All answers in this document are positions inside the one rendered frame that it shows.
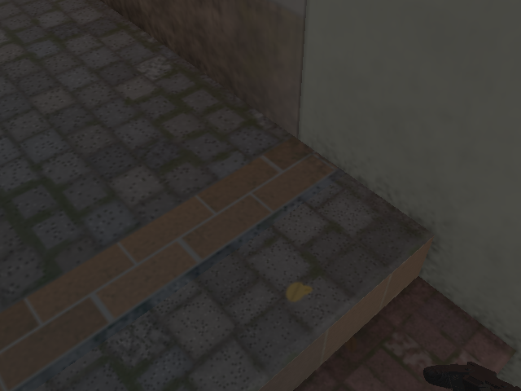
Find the right robot hand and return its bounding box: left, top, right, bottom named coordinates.
left=423, top=362, right=521, bottom=391

